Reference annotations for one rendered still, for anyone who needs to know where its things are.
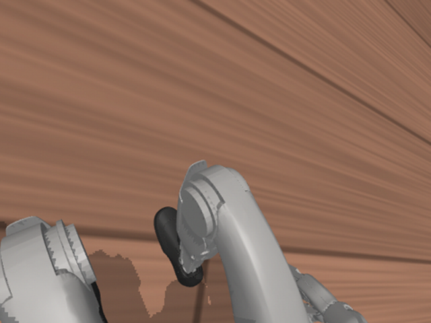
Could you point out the right robot foot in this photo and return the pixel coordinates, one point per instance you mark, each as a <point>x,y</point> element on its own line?
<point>165,228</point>

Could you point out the right robot hand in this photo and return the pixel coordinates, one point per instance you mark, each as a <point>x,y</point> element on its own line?
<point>319,298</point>

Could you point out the right robot arm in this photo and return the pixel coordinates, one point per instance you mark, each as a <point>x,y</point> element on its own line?
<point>341,312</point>

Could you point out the left robot foot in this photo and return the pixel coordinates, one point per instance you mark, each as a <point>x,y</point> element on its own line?
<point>97,294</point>

